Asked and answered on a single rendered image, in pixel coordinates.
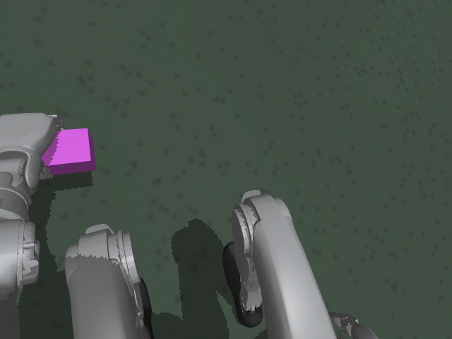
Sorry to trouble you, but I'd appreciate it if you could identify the carton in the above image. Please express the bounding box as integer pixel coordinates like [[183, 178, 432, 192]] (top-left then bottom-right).
[[41, 128, 96, 175]]

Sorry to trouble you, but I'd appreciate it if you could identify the right robot hand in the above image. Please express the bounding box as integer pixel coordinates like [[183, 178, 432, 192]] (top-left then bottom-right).
[[328, 312, 378, 339]]

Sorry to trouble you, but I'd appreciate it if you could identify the left robot foot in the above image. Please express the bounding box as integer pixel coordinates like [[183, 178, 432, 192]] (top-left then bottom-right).
[[139, 277, 154, 339]]

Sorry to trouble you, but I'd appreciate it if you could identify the left robot hand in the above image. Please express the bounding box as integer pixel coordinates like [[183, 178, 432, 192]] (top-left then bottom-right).
[[0, 113, 67, 179]]

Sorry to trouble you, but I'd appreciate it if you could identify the left robot arm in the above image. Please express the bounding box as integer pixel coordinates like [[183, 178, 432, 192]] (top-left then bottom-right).
[[0, 145, 42, 339]]

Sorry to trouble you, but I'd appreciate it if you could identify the right robot foot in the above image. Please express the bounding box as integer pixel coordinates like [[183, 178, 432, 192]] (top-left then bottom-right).
[[222, 242, 263, 328]]

